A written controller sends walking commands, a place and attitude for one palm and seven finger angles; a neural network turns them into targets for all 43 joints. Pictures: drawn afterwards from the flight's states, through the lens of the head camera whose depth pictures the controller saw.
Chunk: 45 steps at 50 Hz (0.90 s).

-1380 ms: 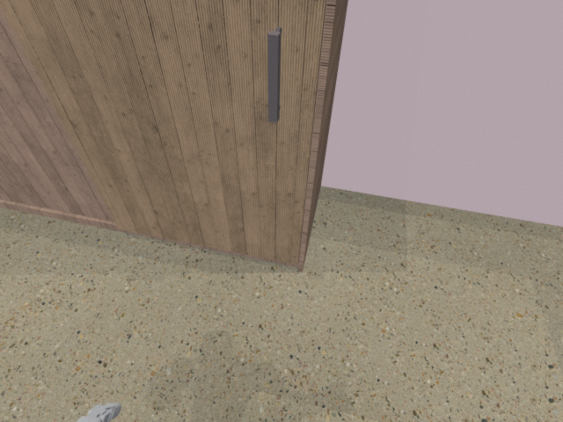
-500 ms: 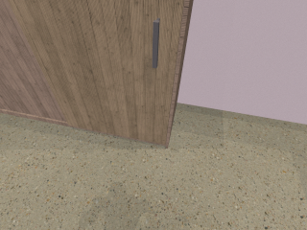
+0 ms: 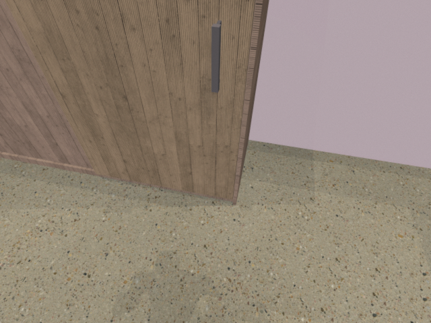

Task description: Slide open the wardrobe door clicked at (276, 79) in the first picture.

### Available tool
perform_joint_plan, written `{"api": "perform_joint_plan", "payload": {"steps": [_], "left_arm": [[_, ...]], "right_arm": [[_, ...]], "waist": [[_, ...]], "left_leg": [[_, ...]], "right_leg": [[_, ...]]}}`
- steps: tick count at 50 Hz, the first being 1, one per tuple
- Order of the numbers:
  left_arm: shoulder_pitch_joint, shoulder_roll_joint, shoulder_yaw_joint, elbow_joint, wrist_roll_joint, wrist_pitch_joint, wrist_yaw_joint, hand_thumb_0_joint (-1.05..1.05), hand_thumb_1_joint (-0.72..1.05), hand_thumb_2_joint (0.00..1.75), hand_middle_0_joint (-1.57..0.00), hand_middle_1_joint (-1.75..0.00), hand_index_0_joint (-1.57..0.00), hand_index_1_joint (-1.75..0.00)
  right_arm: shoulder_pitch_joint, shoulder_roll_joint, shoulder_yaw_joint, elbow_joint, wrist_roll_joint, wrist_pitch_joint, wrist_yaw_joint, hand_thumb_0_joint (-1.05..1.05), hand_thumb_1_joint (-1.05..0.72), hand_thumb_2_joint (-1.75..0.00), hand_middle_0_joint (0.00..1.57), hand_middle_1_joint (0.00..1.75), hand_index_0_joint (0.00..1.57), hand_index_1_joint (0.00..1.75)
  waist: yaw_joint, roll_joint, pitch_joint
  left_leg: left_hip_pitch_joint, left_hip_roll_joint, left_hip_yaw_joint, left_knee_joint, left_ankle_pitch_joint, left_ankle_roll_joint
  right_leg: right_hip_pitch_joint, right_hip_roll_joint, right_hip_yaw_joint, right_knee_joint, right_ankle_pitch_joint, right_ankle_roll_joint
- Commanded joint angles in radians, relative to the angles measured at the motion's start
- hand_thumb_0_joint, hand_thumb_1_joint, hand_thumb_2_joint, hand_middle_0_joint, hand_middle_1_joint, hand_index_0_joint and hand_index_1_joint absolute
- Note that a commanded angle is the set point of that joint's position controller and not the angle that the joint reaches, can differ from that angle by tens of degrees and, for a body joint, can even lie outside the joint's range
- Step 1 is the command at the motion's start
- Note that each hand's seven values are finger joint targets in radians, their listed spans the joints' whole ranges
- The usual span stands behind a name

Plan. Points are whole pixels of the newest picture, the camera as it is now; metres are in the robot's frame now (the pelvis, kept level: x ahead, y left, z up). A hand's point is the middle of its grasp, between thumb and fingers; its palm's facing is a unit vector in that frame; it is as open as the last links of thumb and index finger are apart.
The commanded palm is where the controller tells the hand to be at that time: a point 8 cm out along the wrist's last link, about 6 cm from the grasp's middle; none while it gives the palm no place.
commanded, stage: look at it before walking up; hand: right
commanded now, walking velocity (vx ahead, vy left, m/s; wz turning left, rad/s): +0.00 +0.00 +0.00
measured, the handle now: (217, 58) +0.84 +0.05 +0.08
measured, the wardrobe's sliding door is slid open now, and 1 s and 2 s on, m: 0.00 0.00 0.00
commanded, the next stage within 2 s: walk to a spot facing it in 0.06 s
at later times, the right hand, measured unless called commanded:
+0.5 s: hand out of the picture +0.06 -0.20 -0.18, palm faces -0.12 +0.95 -0.28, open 7.4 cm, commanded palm none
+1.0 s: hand out of the picture +0.08 -0.16 -0.17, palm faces -0.29 +0.92 -0.24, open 7.4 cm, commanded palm none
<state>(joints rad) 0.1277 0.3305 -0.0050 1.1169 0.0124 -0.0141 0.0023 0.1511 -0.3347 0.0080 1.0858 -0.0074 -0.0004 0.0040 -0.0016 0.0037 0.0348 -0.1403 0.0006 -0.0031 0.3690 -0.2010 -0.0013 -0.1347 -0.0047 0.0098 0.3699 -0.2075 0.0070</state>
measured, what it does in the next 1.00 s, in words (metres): lifts its right foot, turning left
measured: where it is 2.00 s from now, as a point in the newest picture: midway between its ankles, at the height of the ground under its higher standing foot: outside the picture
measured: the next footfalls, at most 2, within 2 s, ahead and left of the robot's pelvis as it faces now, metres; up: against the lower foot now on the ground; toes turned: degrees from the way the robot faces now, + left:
right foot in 1.14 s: +0.05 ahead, -0.10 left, +0.00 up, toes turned +31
left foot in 1.72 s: -0.13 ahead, +0.06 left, +0.00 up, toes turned +57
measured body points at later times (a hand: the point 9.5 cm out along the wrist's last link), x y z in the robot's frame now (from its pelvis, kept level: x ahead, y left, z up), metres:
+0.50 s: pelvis -0.01 +0.01 -0.02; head +0.01 +0.03 +0.43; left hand +0.04 +0.28 -0.17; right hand +0.07 -0.25 -0.16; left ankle -0.01 +0.11 -0.73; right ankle +0.00 -0.12 -0.75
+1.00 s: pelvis -0.03 +0.02 -0.01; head -0.01 +0.03 +0.44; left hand -0.03 +0.30 -0.14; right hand +0.09 -0.21 -0.15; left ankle -0.01 +0.11 -0.75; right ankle +0.00 -0.14 -0.69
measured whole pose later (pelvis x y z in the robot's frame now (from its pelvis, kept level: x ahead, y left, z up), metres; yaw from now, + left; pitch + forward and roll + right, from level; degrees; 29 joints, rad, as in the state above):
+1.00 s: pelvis -0.03 +0.02 -0.01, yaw +23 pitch +1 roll -1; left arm 0.12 0.25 0.07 0.94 0.02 0.05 0.03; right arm 0.28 -0.20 -0.06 0.92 -0.02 0.04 0.00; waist -0.05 0.00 0.04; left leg -0.29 -0.13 -0.16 0.42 -0.12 0.06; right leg -0.42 -0.03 0.05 0.95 -0.37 0.07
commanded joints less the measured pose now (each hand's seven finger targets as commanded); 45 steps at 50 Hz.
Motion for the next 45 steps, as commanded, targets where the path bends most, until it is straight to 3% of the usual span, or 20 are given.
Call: {"api": "perform_joint_plan", "payload": {"steps": [1, 9, 10, 13, 17, 19, 22, 23, 25, 26, 27, 28, 29, 30, 31, 32, 34, 38, 45], "left_arm": [[-0.046, 0.203, 0.039, -0.066, -0.004, -0.021, 0.014, 0.0, 0.9, 0.9, -0.2, -0.3, -0.2, -0.3], [-0.049, 0.207, 0.039, -0.065, -0.004, -0.023, 0.017, 0.0, 0.9, 0.9, -0.2, -0.3, -0.2, -0.3], [-0.04, 0.2, 0.042, -0.067, -0.003, -0.022, 0.019, 0.0, 0.9, 0.9, -0.2, -0.3, -0.2, -0.3], [0.025, 0.092, 0.03, -0.069, -0.001, -0.001, 0.026, 0.0, 0.9, 0.9, -0.2, -0.3, -0.2, -0.3], [0.039, 0.118, 0.057, -0.118, 0.001, 0.016, 0.034, 0.0, 0.9, 0.9, -0.2, -0.3, -0.2, -0.3], [0.037, 0.13, 0.071, -0.146, 0.004, 0.019, 0.037, 0.0, 0.9, 0.9, -0.2, -0.3, -0.2, -0.3], [0.02, 0.137, 0.087, -0.176, 0.005, 0.014, 0.034, 0.0, 0.9, 0.9, -0.2, -0.3, -0.2, -0.3], [0.01, 0.13, 0.09, -0.189, 0.006, 0.013, 0.035, 0.0, 0.9, 0.9, -0.2, -0.3, -0.2, -0.3], [-0.03, 0.121, 0.095, -0.208, 0.011, 0.014, 0.034, 0.0, 0.9, 0.9, -0.2, -0.3, -0.2, -0.3], [-0.053, 0.123, 0.098, -0.217, 0.009, 0.018, 0.033, 0.0, 0.9, 0.9, -0.2, -0.3, -0.2, -0.3], [-0.041, 0.084, 0.095, -0.225, 0.002, 0.027, 0.03, 0.0, 0.9, 0.9, -0.2, -0.3, -0.2, -0.3], [-0.008, -0.008, 0.077, -0.259, -0.001, 0.031, 0.025, 0.0, 0.9, 0.9, -0.2, -0.3, -0.2, -0.3], [-0.028, 0.021, 0.082, -0.268, -0.001, 0.04, 0.03, 0.0, 0.9, 0.9, -0.2, -0.3, -0.2, -0.3], [-0.024, 0.025, 0.088, -0.259, -0.004, 0.043, 0.027, 0.0, 0.9, 0.9, -0.2, -0.3, -0.2, -0.3], [-0.03, 0.027, 0.091, -0.244, -0.002, 0.041, 0.024, 0.0, 0.9, 0.9, -0.2, -0.3, -0.2, -0.3], [-0.023, 0.029, 0.091, -0.234, 0.001, 0.041, 0.021, 0.0, 0.9, 0.9, -0.2, -0.3, -0.2, -0.3], [-0.001, 0.01, 0.09, -0.223, 0.005, 0.043, 0.019, 0.0, 0.9, 0.9, -0.2, -0.3, -0.2, -0.3], [0.005, 0.0, 0.09, -0.222, 0.006, 0.047, 0.025, 0.0, 0.9, 0.9, -0.2, -0.3, -0.2, -0.3], [-0.024, 0.006, 0.089, -0.255, 0.007, 0.047, 0.034, 0.0, 0.9, 0.9, -0.2, -0.3, -0.2, -0.3]], "right_arm": [[-0.036, -0.199, -0.042, -0.063, -0.004, -0.028, -0.016, 0.0, -0.9, -0.9, 0.2, 0.3, 0.2, 0.3], [-0.041, -0.2, -0.043, -0.06, -0.004, -0.027, -0.016, 0.0, -0.9, -0.9, 0.2, 0.3, 0.2, 0.3], [-0.042, -0.194, -0.045, -0.066, -0.005, -0.022, -0.015, 0.0, -0.9, -0.9, 0.2, 0.3, 0.2, 0.3], [0.02, -0.097, -0.034, -0.069, -0.005, 0.011, -0.021, 0.0, -0.9, -0.9, 0.2, 0.3, 0.2, 0.3], [0.036, -0.099, -0.053, -0.12, -0.011, 0.032, -0.014, 0.0, -0.9, -0.9, 0.2, 0.3, 0.2, 0.3], [0.043, -0.084, -0.062, -0.148, -0.012, 0.038, -0.007, 0.0, -0.9, -0.9, 0.2, 0.3, 0.2, 0.3], [0.059, -0.043, -0.071, -0.182, -0.013, 0.051, 0.001, 0.0, -0.9, -0.9, 0.2, 0.3, 0.2, 0.3], [0.061, -0.036, -0.076, -0.192, -0.013, 0.052, 0.004, 0.0, -0.9, -0.9, 0.2, 0.3, 0.2, 0.3], [0.117, -0.021, -0.083, -0.191, -0.013, 0.048, 0.01, 0.0, -0.9, -0.9, 0.2, 0.3, 0.2, 0.3], [0.186, -0.031, -0.089, -0.176, -0.016, 0.041, 0.012, 0.0, -0.9, -0.9, 0.2, 0.3, 0.2, 0.3], [0.233, -0.077, -0.103, -0.167, -0.023, 0.028, 0.008, 0.0, -0.9, -0.9, 0.2, 0.3, 0.2, 0.3], [0.237, -0.186, -0.121, -0.174, -0.032, 0.013, -0.009, 0.0, -0.9, -0.9, 0.2, 0.3, 0.2, 0.3], [0.257, -0.17, -0.117, -0.178, -0.014, 0.019, -0.021, 0.0, -0.9, -0.9, 0.2, 0.3, 0.2, 0.3], [0.201, -0.138, -0.119, -0.194, -0.014, 0.019, -0.025, 0.0, -0.9, -0.9, 0.2, 0.3, 0.2, 0.3], [0.148, -0.112, -0.118, -0.208, -0.013, 0.018, -0.027, 0.0, -0.9, -0.9, 0.2, 0.3, 0.2, 0.3], [0.115, -0.088, -0.111, -0.222, -0.009, 0.016, -0.024, 0.0, -0.9, -0.9, 0.2, 0.3, 0.2, 0.3], [0.119, -0.066, -0.107, -0.227, -0.006, 0.007, -0.021, 0.0, -0.9, -0.9, 0.2, 0.3, 0.2, 0.3], [0.173, -0.062, -0.113, -0.213, -0.005, 0.004, -0.02, 0.0, -0.9, -0.9, 0.2, 0.3, 0.2, 0.3], [0.189, -0.062, -0.119, -0.211, -0.011, 0.013, -0.016, 0.0, -0.9, -0.9, 0.2, 0.3, 0.2, 0.3]], "waist": [[-0.001, -0.014, -0.075], [0.0, -0.005, -0.061], [0.002, -0.006, -0.066], [0.005, -0.005, -0.06], [0.008, -0.03, -0.042], [0.006, -0.081, -0.039], [-0.003, -0.192, -0.035], [-0.006, -0.193, -0.027], [-0.042, -0.182, -0.029], [-0.076, -0.12, -0.054], [-0.094, 0.065, -0.065], [-0.074, 0.395, -0.042], [-0.083, 0.304, -0.061], [-0.055, 0.257, -0.039], [-0.04, 0.208, -0.015], [-0.027, 0.145, -0.002], [-0.015, 0.082, -0.032], [-0.03, 0.077, -0.092], [-0.043, 0.118, -0.081]], "left_leg": [[0.01, 0.118, -0.095, -0.057, 0.136, 0.027], [0.003, 0.114, -0.1, -0.055, 0.166, 0.027], [-0.004, 0.112, -0.106, -0.041, 0.196, 0.029], [-0.058, 0.104, -0.117, 0.025, 0.261, 0.016], [-0.15, 0.064, -0.118, 0.133, 0.242, 0.015], [-0.2, 0.027, -0.09, 0.231, 0.167, 0.004], [-0.261, 0.001, -0.016, 0.483, -0.266, -0.018], [-0.249, 0.022, -0.022, 0.507, -0.304, -0.016], [-0.162, 0.044, -0.004, 0.398, -0.24, -0.007], [-0.085, 0.043, 0.005, 0.272, -0.114, -0.008], [-0.012, 0.104, -0.103, 0.063, 0.11, 0.006], [0.043, 0.339, -0.506, -0.058, 0.392, 0.079], [0.003, 0.359, -0.516, -0.075, 0.422, 0.14], [-0.048, 0.314, -0.468, -0.092, 0.252, 0.161], [-0.07, 0.278, -0.464, -0.086, 0.189, 0.15], [-0.084, 0.243, -0.418, -0.078, 0.164, 0.147], [-0.069, 0.209, -0.377, -0.075, 0.162, 0.143], [0.039, 0.175, -0.377, -0.06, 0.209, 0.106], [0.036, 0.165, -0.462, -0.08, 0.143, 0.125]], "right_leg": [[0.014, -0.114, 0.09, -0.06, 0.152, -0.029], [0.025, -0.119, 0.083, -0.067, 0.169, -0.029], [0.034, -0.123, 0.07, -0.051, 0.182, -0.027], [0.04, -0.129, 0.021, 0.008, 0.2, -0.01], [0.026, -0.173, 0.019, 0.035, 0.162, -0.029], [0.018, -0.221, 0.043, 0.021, 0.154, -0.058], [-0.001, -0.351, 0.091, -0.027, 0.281, -0.163], [-0.027, -0.367, 0.079, -0.016, 0.319, -0.176], [-0.072, -0.34, 0.0, 0.075, 0.333, -0.136], [-0.104, -0.302, -0.056, 0.197, 0.268, -0.088], [-0.187, -0.192, -0.13, 0.418, 0.066, -0.009], [-0.444, -0.024, -0.143, 0.673, -0.385, 0.054], [-0.419, -0.032, 0.001, 0.754, -0.395, 0.037], [-0.414, -0.057, 0.033, 0.787, -0.315, 0.027], [-0.428, -0.07, 0.027, 0.806, -0.257, 0.031], [-0.419, -0.078, 0.033, 0.819, -0.19, 0.04], [-0.407, -0.071, 0.029, 0.796, -0.131, 0.053], [-0.442, -0.056, 0.033, 0.76, -0.105, 0.069], [-0.429, -0.041, 0.051, 0.67, -0.145, 0.071]]}}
